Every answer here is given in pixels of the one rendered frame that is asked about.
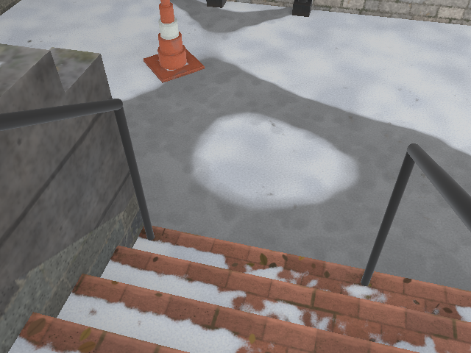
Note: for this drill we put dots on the stairs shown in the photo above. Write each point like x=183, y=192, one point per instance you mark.
x=187, y=293

